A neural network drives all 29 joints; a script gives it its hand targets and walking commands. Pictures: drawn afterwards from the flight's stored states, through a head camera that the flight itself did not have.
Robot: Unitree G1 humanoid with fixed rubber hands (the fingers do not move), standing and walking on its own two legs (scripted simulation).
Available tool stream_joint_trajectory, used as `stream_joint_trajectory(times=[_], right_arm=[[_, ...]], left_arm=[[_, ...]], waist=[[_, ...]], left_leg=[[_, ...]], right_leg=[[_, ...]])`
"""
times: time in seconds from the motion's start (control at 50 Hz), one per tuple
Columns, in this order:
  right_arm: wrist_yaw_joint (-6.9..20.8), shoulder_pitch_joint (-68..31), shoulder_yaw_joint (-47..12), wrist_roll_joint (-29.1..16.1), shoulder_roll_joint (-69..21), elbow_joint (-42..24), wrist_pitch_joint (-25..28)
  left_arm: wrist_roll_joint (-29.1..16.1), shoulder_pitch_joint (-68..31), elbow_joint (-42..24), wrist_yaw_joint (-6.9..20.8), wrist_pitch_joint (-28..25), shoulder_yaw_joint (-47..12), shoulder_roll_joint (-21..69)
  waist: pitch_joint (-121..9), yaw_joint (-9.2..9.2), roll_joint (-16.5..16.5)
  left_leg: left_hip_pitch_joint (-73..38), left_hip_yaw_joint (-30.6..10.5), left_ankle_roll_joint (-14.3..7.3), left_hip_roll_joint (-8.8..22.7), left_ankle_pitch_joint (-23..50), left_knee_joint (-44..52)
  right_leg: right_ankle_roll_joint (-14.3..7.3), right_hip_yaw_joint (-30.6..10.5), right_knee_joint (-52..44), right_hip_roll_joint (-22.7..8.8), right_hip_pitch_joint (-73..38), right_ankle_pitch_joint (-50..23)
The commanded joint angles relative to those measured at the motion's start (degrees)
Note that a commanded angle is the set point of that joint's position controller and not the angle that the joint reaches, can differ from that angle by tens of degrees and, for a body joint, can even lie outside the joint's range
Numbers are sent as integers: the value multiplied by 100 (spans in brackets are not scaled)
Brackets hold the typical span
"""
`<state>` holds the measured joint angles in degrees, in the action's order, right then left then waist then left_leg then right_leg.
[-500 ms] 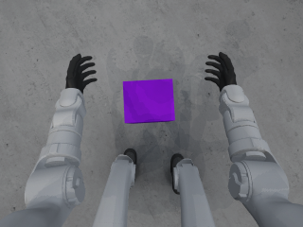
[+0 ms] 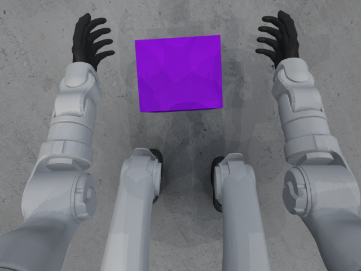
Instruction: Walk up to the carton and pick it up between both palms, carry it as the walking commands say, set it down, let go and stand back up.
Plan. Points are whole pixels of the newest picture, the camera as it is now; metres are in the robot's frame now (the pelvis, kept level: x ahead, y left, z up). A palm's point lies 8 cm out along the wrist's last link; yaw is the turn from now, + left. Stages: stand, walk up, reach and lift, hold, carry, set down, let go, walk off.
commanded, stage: reach and lift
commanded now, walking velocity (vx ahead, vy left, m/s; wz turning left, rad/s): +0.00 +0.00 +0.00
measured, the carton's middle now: (180, 82) +0.47 +0.03 -0.37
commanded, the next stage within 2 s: none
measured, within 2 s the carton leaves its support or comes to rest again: neither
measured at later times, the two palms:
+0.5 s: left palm (112, 76) +0.47 +0.21 -0.29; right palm (253, 72) +0.50 -0.16 -0.29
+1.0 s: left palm (117, 76) +0.47 +0.20 -0.31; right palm (247, 68) +0.51 -0.14 -0.30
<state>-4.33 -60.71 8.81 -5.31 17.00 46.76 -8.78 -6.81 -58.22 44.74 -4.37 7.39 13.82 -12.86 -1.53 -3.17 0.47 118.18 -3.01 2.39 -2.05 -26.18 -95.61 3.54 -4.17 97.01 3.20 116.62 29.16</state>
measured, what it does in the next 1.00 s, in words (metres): lowers itself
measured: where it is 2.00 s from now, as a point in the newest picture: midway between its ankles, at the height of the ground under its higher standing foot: (185, 189)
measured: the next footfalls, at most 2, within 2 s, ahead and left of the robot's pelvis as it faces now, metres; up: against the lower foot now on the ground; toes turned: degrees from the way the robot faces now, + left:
none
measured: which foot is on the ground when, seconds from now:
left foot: down 0.00-1.00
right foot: down 0.00-1.00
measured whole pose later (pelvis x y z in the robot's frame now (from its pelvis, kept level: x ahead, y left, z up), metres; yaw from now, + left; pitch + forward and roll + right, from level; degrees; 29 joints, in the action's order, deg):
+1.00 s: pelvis -0.03 +0.00 -0.13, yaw +1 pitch +32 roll +0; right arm -6.9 -78.9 0.3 -14.6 20.5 62.7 -3.4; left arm -15.1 -75.3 59.8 -7.2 1.8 4.3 -17.9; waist 23.7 -3.3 -0.8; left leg 126.2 -3.2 3.8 -2.7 -29.8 -123.6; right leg 3.6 -3.2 125.8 3.3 124.3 33.8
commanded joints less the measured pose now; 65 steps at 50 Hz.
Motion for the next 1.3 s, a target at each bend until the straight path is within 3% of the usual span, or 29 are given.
stream_joint_trajectory(times=[0.0,0.02,0.08,0.12,0.14,0.16,0.18,0.2,0.26,0.28,0.3,0.36,0.42,0.46,0.6,0.64,0.7,0.74,0.78,0.8,0.88,0.9,0.96,1.04,1.1,1.16,1.2,1.22,1.28], right_arm=[[10,-1904,-41,-17,579,-573,316],[2,-1984,-87,-56,485,-830,348],[-38,-2071,-98,-74,598,-373,397],[-71,-2166,-120,-132,640,-154,413],[-95,-2207,-57,-93,752,-186,435],[-126,-2249,-98,-87,754,-93,439],[-148,-2299,-74,-69,821,-107,476],[-158,-2188,-96,-105,761,142,490],[-197,-2478,-113,-193,819,-326,587],[-220,-2460,-146,-265,875,82,593],[-234,-2552,-290,-320,776,-192,607],[-246,-2689,-305,-333,922,216,625],[-214,-2810,-476,-549,807,164,706],[-194,-2787,-536,-622,801,504,760],[-256,-3213,-728,-792,1004,376,877],[-320,-3488,-704,-881,1265,36,873],[-371,-3455,-940,-1030,998,24,768],[-304,-3512,-1146,-1194,748,289,641],[-311,-3549,-1168,-1232,817,14,622],[-306,-3609,-1174,-1240,856,148,608],[-287,-3480,-705,-927,1166,754,714],[-269,-3497,-696,-894,1026,858,723],[-265,-3196,-553,-728,1047,1182,793],[-218,-3038,-524,-671,773,1714,848],[-233,-3225,-515,-606,750,1486,954],[-236,-3464,-1014,-857,375,1194,1003],[-277,-3523,-1149,-944,279,943,1027],[-317,-3557,-1136,-1001,324,876,1042],[-407,-3613,-1224,-917,180,580,1081]], left_arm=[[36,-1578,-574,-52,-349,298,-983],[-5,-1700,-723,-23,-379,165,-854],[-60,-1749,-273,-37,-412,141,-911],[-103,-1852,-138,-64,-432,-25,-905],[-153,-1864,-69,-68,-430,-79,-889],[-150,-1883,5,-103,-449,-15,-963],[-189,-2036,-113,-119,-476,-70,-973],[-124,-1893,87,-137,-518,5,-1109],[-309,-2226,-456,-173,-581,-126,-1111],[-316,-2207,-111,-180,-600,-220,-1132],[-414,-2281,-201,-187,-615,-234,-1155],[-457,-2312,330,-171,-620,-339,-1187],[-482,-2500,121,-167,-739,-440,-1183],[-514,-2401,590,-171,-784,-427,-1274],[-713,-2869,647,-186,-891,-635,-1460],[-893,-3101,193,-243,-903,-701,-1550],[-1175,-3140,336,-236,-794,-977,-1260],[-1251,-3208,339,-187,-689,-1204,-1043],[-1134,-3248,-62,-248,-709,-963,-1341],[-1074,-3247,178,-272,-702,-903,-1404],[-752,-3115,796,-326,-732,-703,-1354],[-795,-3299,862,-287,-735,-887,-1090],[-700,-3169,1084,-271,-794,-774,-1124],[-508,-3084,1443,-252,-883,-624,-1065],[-581,-3181,1299,-269,-937,-787,-888],[-724,-3185,1281,-296,-969,-943,-733],[-863,-3227,1119,-319,-996,-1106,-569],[-793,-3117,1217,-357,-1004,-912,-768],[-959,-3187,1119,-372,-1032,-1167,-462]], waist=[[-6078,-214,-515],[-6230,-158,-430],[-6104,-71,-555],[-6099,-69,-347],[-6136,63,-282],[-6103,-39,-362],[-6173,64,-315],[-6070,-15,-328],[-6472,86,-417],[-6331,59,-152],[-6404,24,-406],[-5921,0,-264],[-5958,-129,-103],[-5706,-156,-259],[-6066,-129,-485],[-6899,-186,-306],[-7304,16,-632],[-7399,5,-560],[-7653,-193,-419],[-7282,-295,-370],[-5724,-206,-1],[-5433,14,60],[-5247,164,24],[-4247,-30,47],[-4654,66,-8],[-5142,-170,-278],[-5502,-176,-362],[-5682,-336,-392],[-5858,-163,-451]], left_leg=[[-3236,771,44,-149,1643,285],[-3265,748,37,-135,1855,194],[-3078,767,33,-124,1602,-69],[-3208,740,50,-95,1514,-221],[-3260,752,57,-101,1464,-287],[-3179,763,64,-105,1495,-369],[-3212,717,78,-100,1499,-464],[-3183,716,65,-78,1564,-540],[-3275,664,51,-88,1885,-806],[-3348,694,62,-48,1785,-885],[-3307,680,24,-62,1829,-952],[-2936,660,41,-13,1538,-1113],[-3057,643,52,16,1776,-1331],[-2935,596,28,45,1743,-1465],[-2863,567,19,117,1765,-1833],[-3416,656,83,84,1888,-1910],[-3471,712,72,80,1713,-1949],[-3546,731,65,82,1539,-1968],[-3737,769,74,79,2012,-2137],[-3646,773,56,92,1832,-2062],[-3021,679,98,107,1230,-1847],[-2920,628,103,92,1074,-1794],[-2836,625,140,67,1231,-1939],[-2373,559,114,27,935,-1764],[-2545,489,108,-25,1108,-1719],[-2699,558,49,-46,1344,-1783],[-2743,601,44,-82,1472,-1789],[-2789,648,27,-77,1543,-1822],[-2799,624,60,-110,1678,-1801]], right_leg=[[-4,770,-361,120,-2663,-1459],[-10,757,-299,108,-2671,-1707],[36,784,9,45,-2591,-1471],[14,766,189,5,-2365,-1267],[11,801,257,8,-2386,-1206],[22,786,348,-14,-2366,-1184],[12,785,447,-20,-2364,-1229],[30,780,535,-16,-2264,-1270],[18,758,760,-40,-2364,-1574],[-25,726,839,-43,-2220,-1438],[19,738,876,-60,-2300,-1477],[-15,680,1080,-70,-2066,-1255],[-50,614,1268,-84,-1933,-1399],[-8,614,1428,-104,-1761,-1353],[-3,612,1772,-139,-2089,-1521],[-65,610,1838,-163,-2576,-1565],[-55,658,1793,-144,-3264,-1600],[-81,660,1805,-131,-3546,-1536],[-79,638,1945,-100,-3521,-1949],[-88,615,1916,-116,-3237,-1696],[-143,645,1832,-115,-2254,-1029],[-160,680,1795,-78,-2047,-916],[-114,676,1811,-120,-1859,-1053],[-134,563,1657,-63,-1126,-645],[-162,643,1697,-33,-1123,-763],[-139,603,1710,-38,-1622,-997],[-121,598,1717,-3,-1798,-1105],[-99,557,1710,3,-1979,-1159],[-69,605,1680,41,-2151,-1351]])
